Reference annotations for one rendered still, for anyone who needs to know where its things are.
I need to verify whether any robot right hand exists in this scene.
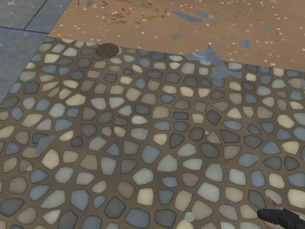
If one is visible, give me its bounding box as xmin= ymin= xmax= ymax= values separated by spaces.
xmin=256 ymin=208 xmax=305 ymax=229

